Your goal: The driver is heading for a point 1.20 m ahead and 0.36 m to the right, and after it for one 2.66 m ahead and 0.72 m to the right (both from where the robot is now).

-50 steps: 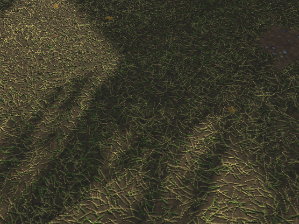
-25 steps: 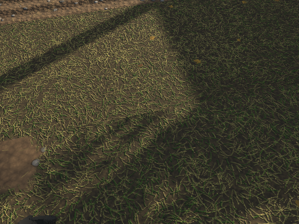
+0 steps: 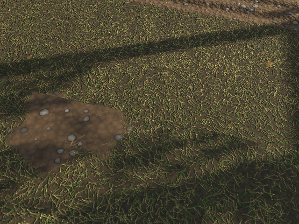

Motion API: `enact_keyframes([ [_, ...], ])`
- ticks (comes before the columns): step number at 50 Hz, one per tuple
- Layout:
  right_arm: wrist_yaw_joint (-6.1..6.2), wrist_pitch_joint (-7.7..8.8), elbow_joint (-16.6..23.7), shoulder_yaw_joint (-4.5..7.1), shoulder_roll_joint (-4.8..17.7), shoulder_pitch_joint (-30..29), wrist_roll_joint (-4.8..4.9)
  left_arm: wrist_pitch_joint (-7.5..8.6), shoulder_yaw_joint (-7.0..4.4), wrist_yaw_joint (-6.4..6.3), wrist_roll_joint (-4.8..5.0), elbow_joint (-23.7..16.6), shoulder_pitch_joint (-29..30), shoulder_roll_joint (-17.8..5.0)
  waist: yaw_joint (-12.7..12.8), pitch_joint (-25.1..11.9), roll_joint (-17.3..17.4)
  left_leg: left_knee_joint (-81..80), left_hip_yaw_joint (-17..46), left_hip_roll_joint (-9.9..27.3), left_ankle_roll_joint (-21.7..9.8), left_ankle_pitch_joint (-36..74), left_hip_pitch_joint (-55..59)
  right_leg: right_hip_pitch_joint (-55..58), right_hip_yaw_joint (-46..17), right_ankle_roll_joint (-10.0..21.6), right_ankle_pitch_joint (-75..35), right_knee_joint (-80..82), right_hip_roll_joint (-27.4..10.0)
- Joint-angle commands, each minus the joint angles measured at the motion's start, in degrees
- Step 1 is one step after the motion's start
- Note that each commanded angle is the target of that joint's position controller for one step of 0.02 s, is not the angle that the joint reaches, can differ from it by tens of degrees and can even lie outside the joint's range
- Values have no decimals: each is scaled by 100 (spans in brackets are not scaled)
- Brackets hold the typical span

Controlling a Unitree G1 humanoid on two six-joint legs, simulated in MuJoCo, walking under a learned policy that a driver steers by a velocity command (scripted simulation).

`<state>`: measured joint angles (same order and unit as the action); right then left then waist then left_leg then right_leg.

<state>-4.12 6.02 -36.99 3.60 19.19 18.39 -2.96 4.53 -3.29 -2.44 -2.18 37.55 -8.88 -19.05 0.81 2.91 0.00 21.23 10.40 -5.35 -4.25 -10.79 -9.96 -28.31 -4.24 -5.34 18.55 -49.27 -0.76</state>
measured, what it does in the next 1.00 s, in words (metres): steps on the spot, turning right: right foot, then left foot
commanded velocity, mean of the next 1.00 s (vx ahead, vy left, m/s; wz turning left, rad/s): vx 0.00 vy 0.00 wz -0.35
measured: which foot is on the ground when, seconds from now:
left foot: down 0.00-0.34, up 0.36-0.66, down 0.68-1.00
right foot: up 0.00-0.18, down 0.20-0.68, up 0.70-1.00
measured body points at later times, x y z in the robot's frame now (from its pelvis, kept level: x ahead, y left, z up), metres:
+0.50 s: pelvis +0.05 -0.05 -0.01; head +0.08 -0.04 +0.44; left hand +0.20 +0.22 -0.11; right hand +0.21 -0.34 -0.10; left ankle -0.01 +0.09 -0.70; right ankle +0.08 -0.14 -0.75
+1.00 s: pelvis +0.07 +0.01 +0.00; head +0.10 +0.00 +0.45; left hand +0.31 +0.17 -0.11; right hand +0.07 -0.32 -0.07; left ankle +0.06 +0.10 -0.75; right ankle +0.02 -0.14 -0.70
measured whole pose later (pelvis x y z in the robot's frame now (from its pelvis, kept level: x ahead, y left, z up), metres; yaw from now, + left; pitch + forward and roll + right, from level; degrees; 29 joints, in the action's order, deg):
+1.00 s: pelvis +0.07 +0.01 +0.00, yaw -26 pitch -1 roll +0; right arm 3.0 4.9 -33.5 2.0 18.6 12.9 -4.2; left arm 0.6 -2.2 7.8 -2.5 38.9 -10.8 -17.1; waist -1.6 5.1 -1.2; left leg 11.4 -14.4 0.7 -2.9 -10.6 0.1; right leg -24.2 2.0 -4.6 19.0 -48.1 -5.4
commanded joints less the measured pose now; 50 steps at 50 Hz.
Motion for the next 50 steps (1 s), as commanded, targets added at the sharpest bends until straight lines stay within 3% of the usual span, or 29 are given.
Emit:
enact_keyframes([
  [1, -95, 81, 599, 293, 1025, -218, 6, -6, -47, 38, 47, -229, -52, -449, 12, -383, 597, -120, 1687, 1397, -1125, 1530, 186, 132, -48, -87, -117, 543, 70],
  [6, -136, -50, 571, 293, 1002, -73, 108, 54, 30, 103, 105, -101, 126, -509, -360, -496, 569, 496, 2339, 1613, -1119, 2170, 645, -26, 89, -44, -46, 1075, 70],
  [8, -140, -149, 544, 221, 921, -402, 199, 85, 80, 206, 143, 31, -3, -425, -208, -469, 412, 657, 2215, 1455, -915, 2068, 337, 514, 270, 115, -814, 1809, 71],
  [9, -175, -212, 500, 119, 755, -540, 234, 92, 127, 303, 179, 100, -21, -335, -124, -453, 313, 649, 2143, 1310, -743, 1907, -75, 1115, 273, 273, -1660, 2219, 32],
  [10, -202, -250, 419, -11, 510, -619, 258, 105, 153, 393, 189, 99, -22, -291, -35, -539, 291, 733, 1978, 1045, -436, 1504, -381, 1654, 77, 511, -2364, 2396, -68],
  [11, -236, -292, 406, -163, 99, -331, 317, 169, 122, 465, 193, 82, -143, -557, -135, -995, -477, 1321, 1180, 307, 390, 118, -612, 2383, -828, 1262, -4287, 2555, -844],
  [12, -237, -340, 171, -189, 21, 505, 301, 206, 280, 690, 256, -36, 389, -393, -707, -1207, -660, 1542, 633, 87, 1100, -1627, -710, 2543, -1721, 1980, -4605, 2412, -1435],
  [13, -166, -480, 67, -114, 338, 378, 358, 160, 300, 861, 243, -43, 571, -280, -710, -995, -122, 1345, 446, 341, 1310, -1465, -252, 1916, -1546, 1776, -3779, 2273, -1083],
  [14, -79, -584, 72, -100, 412, 204, 376, 150, 220, 1001, 217, -16, 706, -453, -774, -609, -130, 880, 202, 335, 1296, -943, -51, 1296, -1319, 1419, -2650, 2437, -630],
  [15, 68, -594, 132, 2, 739, -136, 326, 140, 34, 990, 152, -120, 686, -793, -583, -484, -319, 1017, 10, 241, 1101, -843, -222, 1242, -1262, 1314, -2100, 2554, -441],
  [17, 351, -506, 114, 66, 956, -305, 93, 184, -166, 913, 135, -134, 382, -1107, -399, -655, -377, 1225, -206, 247, 896, -893, -628, 1928, -1716, 1716, -2365, 2517, -662],
  [19, 579, -423, 226, 23, 786, -655, 107, 281, -253, 769, 148, -35, -292, -1081, -17, -725, -496, 1575, -293, 309, 891, -1191, -1169, 2606, -2536, 2384, -2615, 2599, -1115],
  [21, 736, -353, 374, -20, 636, -1124, 80, 355, -277, 658, 110, 44, -832, -947, 308, -632, -772, 2891, -394, 371, 1022, -2453, -1633, 2711, -3084, 2769, -2784, 2904, -1502],
  [24, 777, -310, 236, -96, 445, -869, -133, 433, -196, 545, 46, -70, -489, -594, 58, -442, -379, 3753, -344, 617, 1004, -2582, -1561, 2238, -2627, 2413, -2807, 3143, -1137],
  [26, 716, -331, 235, -153, 271, -870, -172, 398, -206, 489, 108, -87, -276, -648, -55, -427, -350, 2602, -593, 589, 1020, -2309, -1343, 2263, -2357, 2194, -2652, 3286, -727],
  [29, 567, -306, 63, -142, 366, -575, 31, 306, -313, 518, 22, -305, -145, -920, -15, -551, -561, 1463, -741, 290, 909, -1573, -734, 2185, -2461, 2159, -2243, 3280, -494],
  [32, 435, -260, -95, -45, 652, -29, 218, 92, -320, 620, -44, -491, 236, -1033, -312, -511, -522, -66, -963, 93, 572, 6, 484, 1355, -2642, 2051, -1663, 3089, -334],
  [33, 418, -206, -13, 0, 780, -16, 247, 46, -226, 644, -72, -425, 64, -840, -314, -597, -494, -235, -818, 387, 221, 616, 988, 982, -2682, 1807, -1320, 2945, -217],
  [34, 438, -119, 48, 90, 1065, 206, 256, 23, -81, 637, -80, -384, -159, -503, -366, -771, -130, -314, -278, 1173, -559, 1709, 1723, 371, -2449, 1347, -441, 2486, 99],
  [35, 548, -11, 262, 248, 1660, 205, 217, 76, 73, 607, -133, -610, -414, 84, -219, -1080, 1135, -874, 1834, 3075, -2370, 2886, 2267, -620, -1178, 531, 1113, 1168, 1063],
  [36, 621, 39, 295, 166, 1382, -217, -6, 88, -64, 559, -262, -454, -377, -393, -136, -378, 382, -1187, 1736, 3439, -2268, 2315, 1508, -872, -861, 258, 1310, -74, 387],
  [37, 635, 71, 474, 57, 955, -723, 99, 66, -208, 435, -213, -215, -491, -754, 6, -280, 275, -1272, 955, 2870, -1759, 1617, 1055, -444, -604, 208, 1020, -725, 314],
  [38, 644, 64, 639, -66, 590, -1327, 180, 36, -289, 342, -198, -60, -656, -925, 212, -175, 572, -1351, 168, 2351, -1283, 1126, 740, -310, -307, 172, 668, -1285, 313],
  [39, 671, 56, 708, -173, 354, -1439, 218, 24, -293, 321, -249, -19, -647, -838, 242, -173, 672, -1379, -264, 2114, -1054, 1130, 654, -263, -196, 151, 411, -1522, 253],
  [40, 721, 51, 764, -153, 443, -1432, 164, 14, -214, 406, -294, -46, -593, -675, 206, -159, 626, -1324, -601, 2023, -983, 1525, 545, -140, 40, 147, 311, -1892, 195],
  [43, 816, 11, 762, 44, 921, -901, 6, -74, -34, 805, -1, -188, -237, -268, -234, -122, 313, -1207, -1454, 1839, -979, 1845, 998, -336, 357, 25, -104, -1422, -115],
  [44, 826, -17, 695, 88, 986, -575, -23, -130, -10, 916, 29, -262, -28, -230, -425, -79, 351, -1173, -1553, 1920, -1030, 2002, 1326, -498, 414, -28, -149, -978, -264],
  [47, 768, -94, 499, 221, 1115, 125, -103, -294, 27, 1056, 22, -412, 219, -198, -666, 13, 377, -1111, -1533, 2457, -1300, 2818, 2040, -723, 545, -23, 61, 19, -583],
  [50, 704, -92, 589, 295, 1147, -110, -187, -366, -2, 1092, -67, -357, 67, -294, -434, -35, 491, -1136, -1783, 2627, -1368, 3226, 1872, -136, 689, 195, 120, 513, -587],
])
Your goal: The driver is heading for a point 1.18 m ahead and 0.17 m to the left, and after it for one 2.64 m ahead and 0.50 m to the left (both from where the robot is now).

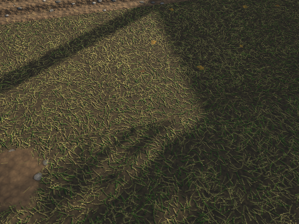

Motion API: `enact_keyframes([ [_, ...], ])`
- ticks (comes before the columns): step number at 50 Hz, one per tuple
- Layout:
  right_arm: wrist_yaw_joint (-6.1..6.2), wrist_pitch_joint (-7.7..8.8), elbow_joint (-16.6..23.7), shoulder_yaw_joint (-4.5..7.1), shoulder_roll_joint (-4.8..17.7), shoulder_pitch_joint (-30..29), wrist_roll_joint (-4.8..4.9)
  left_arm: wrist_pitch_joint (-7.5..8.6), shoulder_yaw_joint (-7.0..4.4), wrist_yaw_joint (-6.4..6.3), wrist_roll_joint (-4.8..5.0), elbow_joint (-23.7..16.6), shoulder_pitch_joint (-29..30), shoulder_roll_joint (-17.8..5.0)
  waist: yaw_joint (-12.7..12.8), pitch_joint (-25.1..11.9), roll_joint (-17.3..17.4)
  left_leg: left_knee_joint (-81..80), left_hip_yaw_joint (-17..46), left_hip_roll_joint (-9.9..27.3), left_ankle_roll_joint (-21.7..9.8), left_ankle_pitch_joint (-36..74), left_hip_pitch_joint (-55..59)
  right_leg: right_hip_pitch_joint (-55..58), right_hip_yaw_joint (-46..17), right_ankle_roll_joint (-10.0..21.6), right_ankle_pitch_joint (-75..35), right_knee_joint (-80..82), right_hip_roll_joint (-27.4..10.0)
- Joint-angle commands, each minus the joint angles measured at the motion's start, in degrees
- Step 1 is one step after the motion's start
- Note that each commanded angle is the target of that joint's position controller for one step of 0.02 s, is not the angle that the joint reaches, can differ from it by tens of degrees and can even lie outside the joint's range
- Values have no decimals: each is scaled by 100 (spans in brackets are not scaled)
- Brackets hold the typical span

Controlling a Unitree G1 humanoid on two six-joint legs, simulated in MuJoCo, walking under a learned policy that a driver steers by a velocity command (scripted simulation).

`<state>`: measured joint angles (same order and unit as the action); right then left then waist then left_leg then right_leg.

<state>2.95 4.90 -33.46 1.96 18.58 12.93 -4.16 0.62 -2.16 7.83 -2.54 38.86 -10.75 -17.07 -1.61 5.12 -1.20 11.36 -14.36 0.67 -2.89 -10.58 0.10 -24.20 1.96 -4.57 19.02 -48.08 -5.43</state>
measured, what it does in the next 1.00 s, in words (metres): walks ahead: right foot, then left foot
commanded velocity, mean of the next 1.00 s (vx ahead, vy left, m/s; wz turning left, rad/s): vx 0.36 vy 0.00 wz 0.13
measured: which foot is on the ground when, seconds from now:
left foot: down 0.00-0.22, up 0.24-0.90, down 0.92-1.00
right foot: up 0.00-0.18, down 0.20-0.92, up 0.94-1.00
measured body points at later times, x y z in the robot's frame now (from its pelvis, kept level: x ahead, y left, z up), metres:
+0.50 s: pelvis +0.04 -0.10 -0.01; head +0.07 -0.11 +0.44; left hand +0.23 +0.14 -0.09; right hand +0.08 -0.38 -0.12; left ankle +0.10 +0.05 -0.69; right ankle +0.00 -0.16 -0.75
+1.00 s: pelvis +0.26 -0.01 -0.07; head +0.27 +0.00 +0.38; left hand +0.26 +0.28 -0.20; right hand +0.42 -0.29 -0.17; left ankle +0.24 +0.03 -0.75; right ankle +0.13 -0.19 -0.65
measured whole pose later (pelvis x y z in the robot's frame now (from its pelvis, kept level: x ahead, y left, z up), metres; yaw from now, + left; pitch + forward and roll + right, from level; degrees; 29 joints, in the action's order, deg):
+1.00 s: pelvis +0.26 -0.01 -0.07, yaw +13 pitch -1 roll +0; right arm -1.3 -0.5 -44.8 5.2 19.9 14.7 -0.1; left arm 3.4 -3.1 0.1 -2.2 48.8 -17.2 -17.0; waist -0.3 2.5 -1.3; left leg 54.2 -6.2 -4.5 -7.3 -29.0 -22.5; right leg -16.9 1.5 -1.2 26.6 -79.8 -7.0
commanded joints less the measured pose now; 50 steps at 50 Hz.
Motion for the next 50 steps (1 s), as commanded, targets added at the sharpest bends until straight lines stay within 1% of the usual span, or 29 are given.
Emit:
enact_keyframes([
  [1, 2, 43, 323, 460, 1195, 240, -94, 28, -142, 73, -25, -446, 192, -561, -116, -289, 656, -161, 574, 2025, -1470, 3218, 714, -291, 120, 184, 13, 426, -69],
  [5, 120, 88, 433, 527, 1240, -55, -129, 0, -189, 98, 61, -384, 203, -594, 28, -383, 786, -7, 170, 2081, -1138, 2968, 749, 206, 105, 289, -9, 836, 33],
  [9, 224, -65, 315, 552, 1316, 44, -7, 101, -285, 146, 159, -306, 230, -718, 130, -431, 599, 630, -162, 1991, -671, 2565, 819, 819, 255, 535, -832, 2319, 358],
  [10, 153, -111, 228, 493, 1214, 125, 68, 195, -380, 59, 190, -233, 68, -874, 287, -609, 445, 1060, -214, 1774, -421, 2362, 494, 1476, 321, 783, -1866, 2832, 596],
  [11, 56, -144, 152, 385, 898, 398, 90, 264, -546, -106, 108, -147, -360, -1282, 440, -1092, -30, 1941, -454, 1301, 86, 1535, -172, 2592, -123, 1244, -3937, 2886, 314],
  [12, 26, -69, 644, 135, 143, 435, -40, 302, -723, -303, 11, -27, -1218, -2058, 340, -2076, -1156, 3477, -444, 447, 865, -2545, -2175, 4659, -2227, 2690, -6412, 2319, -1109],
  [13, -98, 72, 620, 51, 123, 150, 2, 461, -714, -468, -230, 137, -1686, -1807, 705, -1929, -177, 3823, 1019, 263, 807, -3145, -3263, 4975, -2830, 2863, -5348, 2372, -1441],
  [14, -152, 140, 575, 71, 271, -462, 59, 660, -732, -578, -215, 215, -1508, -1586, 868, -745, -204, 4265, 1343, 374, 690, -3021, -4027, 4179, -2271, 2533, -5085, 2516, -1339],
  [16, -158, 85, 189, 305, 948, -106, 66, 674, -504, -605, 202, -14, -746, -980, 510, -770, -610, 4821, 1468, 694, 584, -2796, -3642, 3049, -1604, 2285, -4515, 2798, -1241],
  [17, -208, 29, 119, 248, 819, 4, 69, 618, -407, -592, 329, -166, -384, -907, 217, -572, -618, 4714, 1514, 739, 571, -2422, -3048, 2131, -1291, 2038, -4071, 3149, -1057],
  [19, -435, -72, -310, 202, 630, 634, 167, 547, -262, -551, 281, -567, 514, -717, -291, -585, -384, 4603, 1497, 656, 667, -1162, -1883, 884, -693, 1595, -3627, 3415, -707],
  [21, -752, -129, -544, 156, 448, 1001, 223, 526, -244, -543, 171, -727, 814, -821, -388, -537, -286, 4361, 1453, 663, 754, -526, -1436, 393, -234, 1401, -3308, 3384, -571],
  [23, -859, -156, -450, 168, 582, 537, 90, 420, -507, -686, -104, -238, -869, -1522, 602, -102, -367, 4423, 1489, 541, 574, -573, -3233, 1777, -1000, 1914, -629, 4017, -1234],
  [25, -667, -15, -401, 139, 509, 52, 230, 455, -266, -728, -193, 125, -1635, -873, 893, 166, -403, 4276, 2489, 584, 328, -241, -5141, 3319, -1852, 1892, 652, 4163, -1882],
  [27, -534, 60, -503, 113, 375, -50, 143, 533, -38, -643, -212, 128, -1250, -456, 676, 5, -392, 4208, 2548, 380, 251, 330, -5478, 3669, -1361, 1701, 657, 4226, -1677],
  [29, -618, 41, -593, 36, 152, -8, -4, 542, 51, -637, -241, 56, -790, -469, 457, -59, -473, 4627, 2160, 305, 334, 653, -5171, 3083, -627, 1527, 376, 4300, -1361],
  [32, -929, 114, -591, -66, -88, -103, -22, 588, 147, -770, -375, 17, -802, -516, 450, -169, -339, 4938, 1669, 356, 449, 1306, -4626, 2285, 287, 1444, -368, 4132, -1044],
  [33, -884, -282, -446, 228, 384, -608, 483, 517, -154, -761, 406, 268, -686, -886, 368, -121, -60, 4267, 1163, 279, 332, 1767, -3894, 1733, 792, 1092, -602, 4044, -635],
  [34, -876, -462, -407, 214, 299, -624, 461, 534, -131, -822, 318, 350, -978, -882, 471, -151, -438, 4639, 1103, 303, 179, 2040, -3872, 1860, 802, 1102, -1079, 3796, -782],
  [37, -794, -665, -377, 217, 118, -674, 248, 483, -144, -913, 192, 642, -1510, -597, 553, 22, -529, 4848, 1051, 448, -139, 1319, -4643, 2714, 769, 1186, -1590, 3377, -1127],
  [39, -778, -704, -284, 280, 219, -866, 161, 456, -213, -947, 100, 836, -1789, -617, 576, 176, -512, 4896, 1108, 584, -336, 586, -5074, 3355, 730, 1204, -1846, 3192, -1399],
  [41, -778, -764, -283, 329, 291, -854, 170, 424, -269, -975, 35, 925, -1731, -697, 445, 199, -515, 4819, 1059, 591, -511, -78, -4943, 3675, 898, 1113, -2789, 2912, -1531],
  [43, -724, -843, -469, 374, 303, -324, 272, 383, -326, -970, 51, 843, -1147, -903, -82, -20, -507, 4612, 637, 290, -737, -635, -3514, 3090, 1365, 933, -4783, 2194, -1452],
  [45, -572, -844, -1031, 524, 540, 1470, 376, 324, -431, -915, 156, 668, -318, -1286, -1227, -813, -307, 4440, 160, -374, -1046, -1306, -49, 1049, 1553, 864, -6725, -332, -1345],
  [46, -465, -764, -1547, 654, 754, 2683, 382, 332, -419, -793, 220, 582, 230, -1179, -1835, -1082, 565, 3817, 653, -431, -1290, -959, 1826, -759, 1274, 771, -3554, -2896, -894],
  [47, -384, -707, -1621, 668, 1172, 2233, 471, 445, -175, -636, 104, 255, 473, -246, -1328, -73, 2451, 2419, 2747, 306, -1687, -662, 1204, -2738, 1030, 549, 1293, -5394, 412],
  [48, -398, -537, -1349, 545, 1368, 1943, 542, 553, -88, -730, -57, -426, 833, -322, -822, -158, 2104, 1281, 4624, 859, -1786, 452, 1026, -3613, -59, 434, 1143, -4619, 462],
  [49, -332, -452, -1280, 596, 1411, 1856, 432, 615, -149, -778, -19, -361, 677, -648, -628, -221, 961, 482, 5452, 1527, -1925, -628, 629, -3211, -330, 331, 893, -3802, 231],
  [50, -293, -457, -1174, 541, 1183, 1255, 317, 575, -227, -798, 42, -51, 340, -876, -148, 133, -138, 470, 5375, 1502, -1891, -1173, -413, -2495, -498, 305, 541, -3094, 18],
])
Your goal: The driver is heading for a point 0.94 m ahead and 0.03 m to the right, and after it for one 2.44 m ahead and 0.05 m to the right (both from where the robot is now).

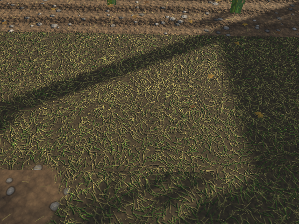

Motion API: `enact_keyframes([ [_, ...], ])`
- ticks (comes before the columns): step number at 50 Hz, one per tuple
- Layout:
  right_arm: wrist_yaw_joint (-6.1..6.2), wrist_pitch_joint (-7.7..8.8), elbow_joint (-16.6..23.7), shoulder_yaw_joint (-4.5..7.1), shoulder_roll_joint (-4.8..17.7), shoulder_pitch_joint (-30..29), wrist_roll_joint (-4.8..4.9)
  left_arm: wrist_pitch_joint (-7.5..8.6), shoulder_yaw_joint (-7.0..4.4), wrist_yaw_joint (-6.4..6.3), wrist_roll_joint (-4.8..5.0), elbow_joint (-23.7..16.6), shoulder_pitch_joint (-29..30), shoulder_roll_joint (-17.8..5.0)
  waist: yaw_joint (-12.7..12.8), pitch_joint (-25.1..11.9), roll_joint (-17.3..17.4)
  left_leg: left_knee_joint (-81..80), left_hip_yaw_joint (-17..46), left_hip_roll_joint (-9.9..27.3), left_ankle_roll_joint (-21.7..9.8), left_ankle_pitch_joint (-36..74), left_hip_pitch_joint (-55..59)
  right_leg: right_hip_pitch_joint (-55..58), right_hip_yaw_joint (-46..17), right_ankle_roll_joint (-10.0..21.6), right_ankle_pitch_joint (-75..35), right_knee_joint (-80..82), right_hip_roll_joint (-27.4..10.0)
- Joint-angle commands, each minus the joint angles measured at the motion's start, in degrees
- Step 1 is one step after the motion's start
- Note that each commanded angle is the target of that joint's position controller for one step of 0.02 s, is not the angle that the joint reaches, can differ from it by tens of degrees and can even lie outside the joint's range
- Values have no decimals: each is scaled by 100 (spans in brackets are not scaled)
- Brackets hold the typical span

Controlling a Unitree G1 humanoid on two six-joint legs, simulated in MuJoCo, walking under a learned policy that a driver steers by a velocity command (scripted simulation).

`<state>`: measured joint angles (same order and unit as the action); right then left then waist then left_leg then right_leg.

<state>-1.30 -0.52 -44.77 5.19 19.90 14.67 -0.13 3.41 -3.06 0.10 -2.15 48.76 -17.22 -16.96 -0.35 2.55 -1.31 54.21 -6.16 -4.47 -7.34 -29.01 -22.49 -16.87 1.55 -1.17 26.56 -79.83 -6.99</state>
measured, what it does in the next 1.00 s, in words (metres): goes down: right foot 0.14 m lower, then left foot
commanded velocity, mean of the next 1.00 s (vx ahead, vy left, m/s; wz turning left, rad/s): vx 0.98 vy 0.00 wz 0.07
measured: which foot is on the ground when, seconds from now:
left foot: down 0.00-0.30, up 0.32-0.62, down 0.64-1.00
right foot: up 0.00-0.30, down 0.32-0.66, up 0.68-1.00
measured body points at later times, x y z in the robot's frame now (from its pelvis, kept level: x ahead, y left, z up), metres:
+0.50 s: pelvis +0.40 +0.06 -0.10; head +0.41 +0.07 +0.35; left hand +0.23 +0.28 -0.24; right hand +0.68 -0.10 -0.19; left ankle +0.39 +0.20 -0.75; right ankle +0.37 -0.07 -0.83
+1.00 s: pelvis +0.80 +0.23 -0.12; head +0.83 +0.22 +0.33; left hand +1.00 +0.51 -0.20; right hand +0.73 -0.06 -0.25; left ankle +0.61 +0.29 -0.83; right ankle +1.03 +0.13 -0.79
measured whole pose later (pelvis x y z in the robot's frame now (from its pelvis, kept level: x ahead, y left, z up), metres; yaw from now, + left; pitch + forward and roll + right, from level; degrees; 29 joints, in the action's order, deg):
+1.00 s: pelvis +0.80 +0.23 -0.12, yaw +1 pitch +0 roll +2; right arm 1.9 8.8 -59.3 3.6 17.3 27.4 -0.4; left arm 1.3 -5.4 5.6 -1.4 44.2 -3.1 -19.9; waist -3.1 3.2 -1.9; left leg 22.4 -16.4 -1.1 0.5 -30.5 8.6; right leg -40.9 4.6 7.8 -26.3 -40.0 -4.4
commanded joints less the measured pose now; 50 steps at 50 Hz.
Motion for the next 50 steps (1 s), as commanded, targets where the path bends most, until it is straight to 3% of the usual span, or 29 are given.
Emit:
enact_keyframes([
  [1, 159, 136, 21, 216, 1144, 731, -118, 183, -141, 7, -70, -969, 939, -865, 20, 583, 8, -3472, 4473, 1852, -1491, 902, 1163, -2841, -519, -112, -21, 437, 127],
  [3, 152, 264, 51, 151, 968, 397, -59, -103, -90, 9, -168, -941, 1078, -725, 223, 674, 24, -3414, 3461, 1268, -1300, 1415, 277, -2014, -344, -201, -53, 1407, 140],
  [4, 155, 327, 39, 174, 996, 345, -169, -157, -69, 52, -164, -861, 1108, -661, 200, 669, 194, -3437, 3132, 1136, -1236, 1792, 177, -1820, -181, -131, -946, 1738, 150],
  [5, 184, 409, -137, 118, 814, 616, -107, -70, -119, 89, -21, -1006, 1609, -745, 13, 773, -3, -3183, 2836, 765, -1068, 1810, 125, -1868, -355, -43, -2213, 2697, 186],
  [7, 165, 427, -350, 51, 479, 568, 9, 8, 42, 235, 6, -944, 1444, -174, 54, 332, 38, -2769, 2113, 120, -689, 1346, -825, -45, 165, 91, -4453, 3900, 623],
  [9, 111, 401, -357, 63, 530, 601, 49, 9, 91, 304, 21, -854, 1095, -38, 77, -91, 201, -2291, 2137, 100, -587, 1404, -931, 834, 241, 185, -4990, 4053, 868],
  [12, 156, 365, -348, 91, 593, 821, -81, 97, 82, 124, 79, -1069, 1452, -167, -148, 217, 406, -1471, 2662, 237, -495, 1505, -62, 624, -97, 62, -4019, 5070, 895],
  [13, 188, 350, -367, 88, 585, 733, -122, 155, 42, 29, 60, -1042, 1163, -265, 22, 132, 337, -705, 2664, 114, -421, 1815, 240, 868, -171, 31, -4174, 5611, 858],
  [15, 201, 258, -223, 72, 616, 109, -98, 172, -158, -111, 110, -489, -792, -579, 1107, -611, 233, 1800, 2163, -169, -306, 2396, 164, 2581, -582, 132, -5357, 6829, 274],
  [16, 178, 206, -94, 12, 229, -135, -34, 125, -282, -126, 63, -177, -1488, -831, 1289, -682, -76, 3576, 1766, -487, -265, 52, -838, 3493, -932, 377, -4992, 6587, -274],
  [17, 193, 259, 185, -149, -184, -230, 2, 115, -223, -15, -81, -69, -1824, -772, 1172, -842, 7, 4442, 1738, -386, -369, -863, -1713, 3997, -919, 88, -5288, 5130, -527],
  [18, 286, 362, 317, -283, -594, 740, 122, 232, -120, 59, -209, 25, -1739, -521, 422, -1139, -981, 4429, 1805, -30, -392, -595, -2865, 4935, -1764, 209, -7056, 4043, -1325],
  [19, 365, 369, 210, -302, -395, 770, -7, 307, -268, 26, -170, 65, -1593, -801, 503, -1315, -1425, 4614, 1741, 49, -319, -13, -3952, 4972, -3177, 1400, -3932, 4833, -1869],
  [20, 381, 324, 278, -302, -129, 222, -257, 396, -376, -47, -91, 139, -1336, -862, 541, -847, -1258, 4656, 1979, 298, -172, 41, -4571, 4094, -4738, 2056, -33, 6028, -2340],
  [21, 285, 308, 428, -218, 190, -776, -378, 472, -152, -43, -23, 163, -957, -286, 354, 322, 241, 3425, 2082, 595, 127, 515, -4393, 2521, -4353, 1791, 576, 6718, -1893],
  [24, -102, 294, 842, -343, 22, -1463, -338, 489, -7, -92, 23, 400, -535, -219, -263, 986, -154, 571, 1491, 1074, 604, 1675, -2526, -221, -2701, 1470, -775, 7059, -722],
  [27, -271, 326, 697, -488, -202, -1303, -154, 421, -166, 33, 205, 262, -348, -669, -325, 430, -487, -554, 465, 655, 606, 2434, 732, -1766, -1598, 1296, -2248, 7586, -201],
  [29, -178, 343, 588, -422, 16, -1340, -121, 333, -191, 103, 297, 308, -623, -705, -303, 472, -206, -1201, 376, 497, 560, 2318, 1050, -1068, -1436, 1237, -3097, 7301, -267],
  [31, -41, 416, 244, -232, 360, -507, -158, 260, -215, 114, 262, 388, -974, -977, -718, -317, 201, -2063, 324, 181, 408, 2095, 2130, -5, -1019, 986, -4836, 5367, 8],
  [32, 41, 473, 22, -136, 572, 397, -248, 236, -239, 101, 232, 374, -986, -1029, -1122, -942, 107, -2017, 756, 550, 252, 1685, 3274, -431, -914, 865, -4517, 3806, 166],
  [33, 140, 547, 7, -40, 1002, 1319, -403, 249, -142, 83, 186, 215, -1047, -481, -1342, -1889, 773, -2284, 2529, 2078, 61, -440, 4338, -1189, -716, 816, -1713, 1577, 569],
  [34, 169, 516, 52, -38, 1050, 1177, -419, 206, -96, 42, 479, 17, -1491, -103, -936, -2529, 1468, -3579, 5047, 3145, -167, -1608, 4567, -2165, -708, 815, -131, 157, 880],
  [36, 166, 517, 33, -124, 357, 193, -267, 85, -158, 24, 292, -28, -751, -358, -566, -721, 584, -3792, 3633, 2677, -128, -76, 3055, -2664, -663, 831, -1112, 468, 317],
  [38, 156, 578, -94, -177, -10, -61, -206, -112, -175, 75, 146, 103, -742, -165, -184, -63, 524, -3964, 2235, 2164, 20, 1424, 2117, -2230, -670, 739, -1169, 1020, 40],
  [42, 188, 756, -477, -116, 4, 263, 52, -431, -195, 282, 12, -237, -79, -18, 47, 238, 511, -4225, 990, 2045, -23, 3196, 2102, -2535, -444, 622, -1408, 1622, -221],
  [44, 198, 830, -708, -123, -43, 607, -57, -432, -167, 382, -13, -445, 381, 38, -39, 251, 406, -3957, 423, 2039, -81, 4003, 2467, -2973, -249, 692, -2256, 1664, -160],
  [45, 198, 946, -838, -204, -377, 388, -55, -339, -191, 400, 59, -523, 631, 33, 206, 442, 281, -4088, 64, 1686, 218, 3452, 2236, -2913, -407, 746, -3106, 2629, -137],
  [48, 327, 1159, -933, -217, -190, 256, 0, -151, -105, 621, 53, -546, 1026, 68, 296, 232, 171, -3905, -960, 1252, 587, 2392, 960, -787, 373, 928, -6279, 4177, 318],
  [50, 381, 1114, -991, -233, -64, 375, -59, -199, -85, 705, 115, -397, 1000, -62, 338, 431, 184, -3507, -1131, 1385, 646, 2533, 974, -400, 549, 1019, -6603, 4307, 433],
])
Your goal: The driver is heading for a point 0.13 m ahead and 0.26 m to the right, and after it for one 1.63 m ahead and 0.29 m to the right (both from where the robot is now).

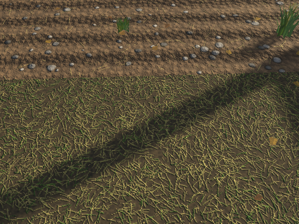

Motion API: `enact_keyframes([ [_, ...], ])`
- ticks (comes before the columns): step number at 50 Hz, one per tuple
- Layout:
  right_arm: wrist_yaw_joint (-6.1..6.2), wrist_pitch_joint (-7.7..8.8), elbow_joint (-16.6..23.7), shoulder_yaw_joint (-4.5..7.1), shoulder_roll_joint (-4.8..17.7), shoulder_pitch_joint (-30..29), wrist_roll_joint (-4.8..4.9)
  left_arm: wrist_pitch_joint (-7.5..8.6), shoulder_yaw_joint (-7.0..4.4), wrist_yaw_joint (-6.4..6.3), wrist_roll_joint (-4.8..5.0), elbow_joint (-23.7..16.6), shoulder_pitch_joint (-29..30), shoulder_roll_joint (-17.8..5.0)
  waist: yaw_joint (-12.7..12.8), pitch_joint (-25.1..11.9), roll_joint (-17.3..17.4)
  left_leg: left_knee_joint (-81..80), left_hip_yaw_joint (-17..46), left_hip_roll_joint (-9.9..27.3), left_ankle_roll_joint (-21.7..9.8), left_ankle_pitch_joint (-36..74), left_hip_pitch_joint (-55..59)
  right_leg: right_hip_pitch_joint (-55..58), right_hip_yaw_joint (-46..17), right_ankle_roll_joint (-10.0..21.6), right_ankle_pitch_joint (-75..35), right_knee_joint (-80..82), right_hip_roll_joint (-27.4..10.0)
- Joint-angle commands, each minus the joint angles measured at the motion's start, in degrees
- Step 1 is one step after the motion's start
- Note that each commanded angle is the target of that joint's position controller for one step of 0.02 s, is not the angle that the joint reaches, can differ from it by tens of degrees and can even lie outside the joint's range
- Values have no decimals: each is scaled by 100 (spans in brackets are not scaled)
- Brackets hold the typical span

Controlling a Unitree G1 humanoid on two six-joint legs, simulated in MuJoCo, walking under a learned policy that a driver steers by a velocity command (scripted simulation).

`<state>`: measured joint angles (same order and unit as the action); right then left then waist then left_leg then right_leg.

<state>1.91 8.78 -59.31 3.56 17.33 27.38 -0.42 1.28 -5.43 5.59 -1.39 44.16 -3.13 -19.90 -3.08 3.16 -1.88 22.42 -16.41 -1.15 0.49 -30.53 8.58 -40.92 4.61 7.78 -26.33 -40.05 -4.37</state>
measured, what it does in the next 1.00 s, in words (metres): goes down, turning right: right foot 0.15 m lower, then left foot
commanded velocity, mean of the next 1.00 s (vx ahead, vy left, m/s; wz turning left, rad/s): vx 0.37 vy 0.00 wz -0.56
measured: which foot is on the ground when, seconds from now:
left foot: down 0.00-0.12, up 0.14-0.40, down 0.42-0.76, up 0.78-1.00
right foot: up 0.00-0.12, down 0.14-0.42, up 0.44-0.74, down 0.76-1.00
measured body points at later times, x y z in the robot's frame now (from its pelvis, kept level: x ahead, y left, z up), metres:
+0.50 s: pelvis +0.42 +0.02 -0.15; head +0.46 +0.00 +0.30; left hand +0.63 +0.24 -0.27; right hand +0.50 -0.29 -0.23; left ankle +0.62 +0.09 -0.85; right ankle +0.26 -0.02 -0.77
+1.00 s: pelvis +0.49 -0.01 -0.11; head +0.51 -0.04 +0.34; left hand +0.78 +0.10 -0.21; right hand +0.41 -0.31 -0.24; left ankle +0.56 +0.11 -0.78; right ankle +0.45 -0.10 -0.85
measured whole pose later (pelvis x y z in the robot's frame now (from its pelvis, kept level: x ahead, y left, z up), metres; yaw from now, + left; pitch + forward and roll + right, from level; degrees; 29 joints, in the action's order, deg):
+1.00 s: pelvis +0.49 -0.01 -0.11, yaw -32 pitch +2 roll +0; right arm 1.6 -2.3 -47.2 5.7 18.6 12.0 1.9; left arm -1.0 -1.7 -3.4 -1.1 42.6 -4.1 -11.5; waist -1.7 2.1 2.0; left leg 59.9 -0.8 3.0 5.5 -23.4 -29.6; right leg -15.5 6.8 1.7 11.5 -25.5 -2.1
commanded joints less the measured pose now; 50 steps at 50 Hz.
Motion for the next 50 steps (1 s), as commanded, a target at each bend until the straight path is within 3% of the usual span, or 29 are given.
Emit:
enact_keyframes([
  [1, 60, 127, 413, -70, 272, -656, -58, -8, 149, 131, -4, 65, -319, 116, 546, 503, 209, 40, -194, 1107, -73, 3436, -1754, 1877, 468, 164, -1038, 482, 317],
  [4, 160, -214, 226, -99, 596, 21, -53, -93, 169, -159, -317, 196, -556, -29, 631, 274, 328, 2395, -235, 1346, -50, 6459, -796, 2456, 1066, 261, 239, 865, 791],
  [5, 192, -293, 218, -82, 647, 71, -112, -126, 85, -229, -224, 533, -1511, -162, 990, -288, 392, 3752, -101, 1428, -86, 7441, -590, 3245, 912, 364, 371, 1048, 829],
  [6, 159, -363, 259, -36, 735, -149, -56, -118, -24, -313, -293, 892, -2467, -457, 1449, -382, 418, 5576, 197, 1402, -108, 6768, -1445, 4363, 562, 632, 765, 1360, 672],
  [7, 97, -490, 359, 49, 514, -925, -10, -53, -202, -434, -263, 1175, -3134, -779, 2023, 24, -568, 8826, 143, 405, -112, 1848, -2962, 5259, -404, 1306, 450, 2529, 155],
  [8, 92, -344, 974, -15, 275, -1140, -146, -39, -345, -494, -112, 1435, -3390, -1602, 1410, 103, -1261, 9240, 777, 123, -92, -1143, -5553, 6813, -691, 1006, -3559, 251, -407],
  [9, 62, -269, 1439, -147, 233, -1106, -136, 28, -315, -558, 17, 1324, -3484, -1664, 1262, -820, -457, 8595, 1500, 371, 100, -773, -6707, 7969, -1942, 1653, -3902, 160, -939],
  [11, -22, -213, 1471, -124, 576, -1344, -284, -57, -209, -557, -32, 1007, -2673, -1069, 859, -363, 1078, 7383, 1866, 643, 94, -140, -6817, 6580, -3065, 1729, -825, 1364, -1075],
  [12, -74, -210, 1611, -105, 508, -1305, -285, 10, -171, -648, -35, 844, -2139, -1118, 454, -349, 538, 6612, 2305, 681, 220, 194, -6706, 5827, -3767, 1895, 257, 1609, -1420],
  [13, -89, -321, 1718, -47, 713, -1627, -250, 89, -112, -693, 74, 583, -1368, -981, 39, 280, 929, 5078, 2386, 926, 490, 261, -5587, 3856, -3617, 1687, -8, 2179, -1350],
  [14, -14, -212, 1943, 116, 677, -1906, 400, 261, 31, -625, 384, 29, -147, -458, -360, 282, 953, 4077, 2839, 922, 732, 258, -4624, 2287, -4036, 1514, 975, 2397, -1125],
  [15, 33, -168, 1901, 87, 709, -2054, 276, 317, 21, -638, 419, -97, 172, -616, -300, 402, 1169, 2894, 2572, 882, 823, 448, -3807, 1475, -3460, 1294, 629, 2304, -716],
  [17, -9, -80, 1730, 86, 398, -1755, 150, 254, -173, -814, 350, 70, -425, -953, -24, -478, 484, 1435, 1792, -2, 732, 2714, -1920, 1196, -2434, 643, 1000, 1722, 386],
  [19, -60, -108, 1672, 145, 249, -1491, 142, 142, -140, -832, 363, 341, -1013, -565, -27, -854, 430, 686, 1555, -569, 643, 4346, -767, 1132, -2120, -9, 2049, 692, 1175],
  [20, -59, -165, 1677, 170, 227, -1145, 35, 116, -86, -820, 392, 294, -932, -334, -320, -1128, 409, 493, 1716, -454, 461, 4595, -173, 1061, -1978, -324, 2157, -142, 1497],
  [21, -16, -242, 1654, 198, 352, -579, -44, 118, 35, -811, 309, 197, -882, 83, -659, -1578, 604, 750, 2285, 330, 90, 5869, 691, 667, -1685, -692, 3707, -1493, 1732],
  [22, -5, -341, 1773, 131, 632, -379, -186, 81, 174, -801, 217, 58, -1563, 534, -311, -2505, 1740, 887, 4388, 2178, -763, 8571, 1262, 441, -1315, -911, 7203, -3375, 1966],
  [23, -76, -370, 1846, 111, 721, -654, -248, 36, 145, -722, 377, -91, -2357, 212, 208, -3058, 2130, 828, 5769, 2999, -1382, 8369, 1248, 344, -1678, -1052, 7014, -4487, 1422],
  [24, -79, -451, 1964, 205, 868, -1302, -44, -105, 108, -688, 494, -204, -2280, -16, 422, -2661, 1918, 730, 5808, 3108, -1687, 6150, 972, -269, -1417, -1199, 6467, -5118, 956],
  [26, 41, -666, 2214, 92, 302, -2223, -5, -398, -26, -760, 465, -327, -1349, -308, 349, -1249, 863, 5, 4301, 2198, -1150, 3174, -967, -241, -880, -1216, 5551, -4501, 349],
  [28, 19, -690, 2121, 132, 446, -2606, -91, -542, 6, -765, 364, -495, -1079, -65, 505, -373, 752, -466, 3152, 1629, -955, 3326, -2677, 670, -676, -1093, 5516, -3192, 230],
  [32, -40, -579, 1998, 272, 678, -2624, 42, -369, 65, -691, 258, -554, -1127, 111, 536, -1137, 895, -375, 2328, 1612, -1191, 4981, -2541, 1967, -536, -895, 4616, -1069, 295],
  [37, -105, -681, 1777, 165, 490, -2535, 255, -419, 64, -551, 114, -497, -971, -16, 642, -1123, 672, 79, 2112, 1381, -827, 2855, -3011, 3590, -407, -489, 3241, 1199, 556],
  [38, -180, -677, 1652, -4, 60, -2237, 138, -411, 93, -583, 17, -522, -1006, -88, 593, -1139, 116, 559, 1844, 986, -361, 1682, -3548, 4283, -1147, -267, 2954, 1821, -61],
  [39, -286, -686, 1736, -138, -266, -1876, -39, -398, 151, -651, -123, -690, -563, -350, 126, -1230, -1253, 1335, 1447, 482, 116, -60, -3850, 4089, -2431, 363, 2448, 2121, -1496],
  [40, -243, -751, 1707, -11, 229, -2111, 78, -334, 136, -650, -247, -661, -521, -260, 481, -1135, -1114, 2005, 1877, 570, 194, -229, -3378, 3038, -2433, 830, 3566, 2478, -1598],
  [43, -69, -914, 1550, 316, 938, -1954, 215, -175, -9, -746, -29, -566, -186, -616, 441, -431, -811, 3716, 1832, 369, 272, 139, -4188, 2978, -1771, 607, 3468, 2475, -1252],
  [47, 22, -1017, 1562, 317, 540, -1730, 248, -129, 110, -928, 30, -493, -36, -145, 309, -638, -350, 4308, 1769, 510, 507, 629, -4617, 3505, -1015, 554, 2154, 2242, -1275],
  [50, -69, -1049, 1784, 197, 249, -1984, 223, -192, 56, -1004, 30, -407, -36, -185, 411, -796, -392, 3325, 1566, 630, 554, 834, -4294, 3698, -607, 521, 2035, 2098, -1306],
])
